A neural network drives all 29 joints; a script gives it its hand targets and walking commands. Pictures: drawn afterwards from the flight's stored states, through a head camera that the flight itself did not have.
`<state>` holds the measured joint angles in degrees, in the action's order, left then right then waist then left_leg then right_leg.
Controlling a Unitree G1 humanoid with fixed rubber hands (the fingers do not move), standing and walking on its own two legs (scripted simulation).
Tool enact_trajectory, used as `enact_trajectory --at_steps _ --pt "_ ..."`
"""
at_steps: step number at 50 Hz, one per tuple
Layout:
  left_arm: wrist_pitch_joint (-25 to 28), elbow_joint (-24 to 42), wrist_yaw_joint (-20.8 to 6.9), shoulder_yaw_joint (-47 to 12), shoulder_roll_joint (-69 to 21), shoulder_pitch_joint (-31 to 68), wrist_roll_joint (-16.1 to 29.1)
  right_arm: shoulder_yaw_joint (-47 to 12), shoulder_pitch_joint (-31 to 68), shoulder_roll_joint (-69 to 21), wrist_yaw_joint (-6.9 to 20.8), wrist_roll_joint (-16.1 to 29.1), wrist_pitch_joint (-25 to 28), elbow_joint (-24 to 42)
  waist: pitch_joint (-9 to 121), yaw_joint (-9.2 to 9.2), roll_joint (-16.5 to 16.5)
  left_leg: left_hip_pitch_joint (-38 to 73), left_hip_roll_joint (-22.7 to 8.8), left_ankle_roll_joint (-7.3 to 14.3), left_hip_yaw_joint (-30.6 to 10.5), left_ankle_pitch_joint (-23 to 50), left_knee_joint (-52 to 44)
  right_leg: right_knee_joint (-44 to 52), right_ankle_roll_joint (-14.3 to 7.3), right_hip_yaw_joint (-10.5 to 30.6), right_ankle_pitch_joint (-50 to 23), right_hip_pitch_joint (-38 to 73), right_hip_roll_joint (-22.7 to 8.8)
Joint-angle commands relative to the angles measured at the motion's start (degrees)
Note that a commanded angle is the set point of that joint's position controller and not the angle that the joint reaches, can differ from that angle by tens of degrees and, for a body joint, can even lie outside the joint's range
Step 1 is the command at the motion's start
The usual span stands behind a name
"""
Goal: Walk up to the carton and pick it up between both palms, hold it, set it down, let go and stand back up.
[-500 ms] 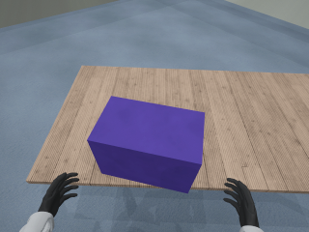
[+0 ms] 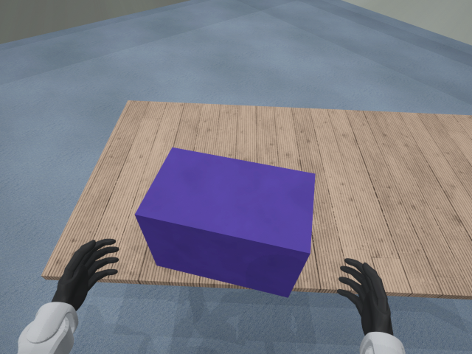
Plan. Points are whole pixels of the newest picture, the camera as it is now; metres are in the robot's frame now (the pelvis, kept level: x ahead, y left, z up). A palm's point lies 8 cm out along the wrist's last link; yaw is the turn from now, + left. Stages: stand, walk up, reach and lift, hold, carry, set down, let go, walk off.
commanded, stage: reach and lift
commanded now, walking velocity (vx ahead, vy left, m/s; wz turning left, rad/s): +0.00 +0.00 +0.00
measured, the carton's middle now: (230, 222) +0.37 +0.03 -0.02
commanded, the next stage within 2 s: none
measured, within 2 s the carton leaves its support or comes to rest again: neither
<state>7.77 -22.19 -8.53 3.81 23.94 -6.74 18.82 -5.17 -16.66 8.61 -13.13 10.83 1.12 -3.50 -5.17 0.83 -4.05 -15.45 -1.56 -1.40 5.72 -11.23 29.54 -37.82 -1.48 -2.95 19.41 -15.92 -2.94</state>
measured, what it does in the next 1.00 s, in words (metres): stands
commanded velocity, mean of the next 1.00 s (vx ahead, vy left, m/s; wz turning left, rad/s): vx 0.00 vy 0.00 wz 0.00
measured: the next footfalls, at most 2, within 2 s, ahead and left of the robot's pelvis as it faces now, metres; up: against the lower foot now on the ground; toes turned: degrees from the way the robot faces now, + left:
none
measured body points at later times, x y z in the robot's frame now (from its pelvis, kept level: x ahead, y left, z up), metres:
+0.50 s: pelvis +0.02 +0.00 +0.00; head +0.04 +0.00 +0.45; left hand +0.31 +0.26 +0.03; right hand +0.28 -0.19 +0.03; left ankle +0.05 +0.14 -0.73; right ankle +0.01 -0.09 -0.73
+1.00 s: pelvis +0.02 +0.00 +0.01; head +0.05 +0.01 +0.45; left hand +0.40 +0.25 +0.09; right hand +0.35 -0.19 +0.06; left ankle +0.05 +0.14 -0.73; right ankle +0.01 -0.09 -0.73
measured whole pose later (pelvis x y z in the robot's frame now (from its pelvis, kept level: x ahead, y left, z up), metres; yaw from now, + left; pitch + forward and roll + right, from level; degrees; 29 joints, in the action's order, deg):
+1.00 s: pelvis +0.02 +0.00 +0.01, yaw +0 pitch +0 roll +3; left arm -13.7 -25.5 -7.7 5.7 25.0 23.0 19.7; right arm -1.2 11.5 8.6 -15.5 14.7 -12.8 -12.4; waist -2.4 -1.1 -4.0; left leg -15.4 -1.4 -1.4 5.8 -11.7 27.0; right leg -34.8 -1.1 -2.9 19.4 -15.7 -2.8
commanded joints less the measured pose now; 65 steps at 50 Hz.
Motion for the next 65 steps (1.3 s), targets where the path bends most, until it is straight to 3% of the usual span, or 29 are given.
enact_trajectory --at_steps 1,6,8,14,16,30,46,49,55,57,59,65 --pt "0.9 17.53 1.57 3.29 21.29 17.79 4.71 4.14 13.5 -0.48 -0.68 1.47 1.15 14.48 13.5 1.45 5.09 9.66 -0.03 4.16 -1.14 -6.27 -4.96 18.26 1.85 9.71 4.71 -1.85 -0.87" --pt "-1.44 17.45 2.01 3.78 21.1 19.77 4.44 4.8 15.23 0.43 -1.02 2.11 -0.96 15.28 14.46 1.28 5.5 9.29 -0.06 4.37 -1.2 -4.28 -5.06 17.34 2.45 9.6 -0.03 -0.57 -1.01" --pt "-2.46 17.12 1.98 3.81 20.95 20.65 4.14 5.29 15.74 0.9 -1.35 2.01 -1.76 15.5 14.58 0.42 5.27 9.89 -0.16 4.36 -1.36 -4.12 -5.19 17.36 2.55 9.4 -0.94 0.24 -0.96" --pt "-5.13 17.23 1.74 5.39 21.07 24.46 3.18 5.24 19.0 2.21 -1.9 3.01 -2.57 15.04 17.92 0.46 5.19 10.46 0.27 4.05 -1.45 1.58 -4.8 15.8 3.74 8.89 -12.37 3.4 -0.75" --pt "-5.74 17.4 1.77 5.86 21.38 27.04 3.16 5.71 20.86 2.87 -2.14 3.01 -2.68 15.32 19.02 -0.45 4.45 10.66 0.47 4.23 -1.56 2.59 -4.73 15.52 4.02 8.9 -14.92 4.09 -0.52" --pt "-11.6 14.48 2.04 8.92 22.04 38.29 0.98 8.24 31.67 5.93 -2.82 4.49 -4.84 11.26 24.18 -2.26 4.38 10.37 1.0 3.47 -1.27 9.23 -5.4 14.16 5.61 7.9 -29.58 10.14 0.14" --pt "-19.09 4.61 1.11 9.46 23.0 53.98 -1.14 10.19 49.43 9.02 -2.98 5.19 -10.25 5.18 28.34 -3.91 3.64 10.19 1.55 3.31 -2.0 12.0 -6.05 14.12 5.86 6.66 -36.44 14.48 0.94" --pt "-19.53 0.9 1.02 9.39 23.34 57.36 -1.62 10.44 52.88 9.66 -2.84 5.18 -10.84 2.25 28.64 -4.43 3.43 9.41 1.74 3.34 -2.06 11.71 -5.86 13.93 5.85 6.38 -36.93 14.06 1.07" --pt "-19.89 0.63 1.31 8.94 23.05 61.23 -2.78 10.2 57.16 10.82 -2.97 5.59 -10.9 0.45 32.5 -4.81 4.23 10.72 1.77 2.62 -2.56 15.61 -5.06 13.28 5.71 5.88 -41.4 15.32 1.79" --pt "-20.27 -2.05 1.43 9.28 23.37 64.39 -3.36 10.46 60.69 11.3 -2.92 5.39 -11.09 -1.69 32.03 -4.55 4.45 9.48 1.9 2.56 -2.48 14.88 -5.31 13.54 5.67 5.71 -40.9 14.7 1.76" --pt "-19.65 -3.72 1.59 8.34 23.6 66.62 -2.76 11.0 63.07 11.3 -2.97 4.71 -10.95 -2.08 33.44 -5.52 3.64 7.86 2.04 2.82 -2.46 12.89 -5.27 13.42 5.72 5.71 -40.37 14.64 1.55" --pt "-18.16 -8.58 1.97 6.87 22.85 71.08 -2.98 9.86 66.99 11.71 -2.8 4.63 -10.29 -6.95 35.54 -5.81 4.08 7.8 2.03 2.5 -2.73 14.36 -4.5 12.98 5.61 5.3 -42.74 13.77 1.84"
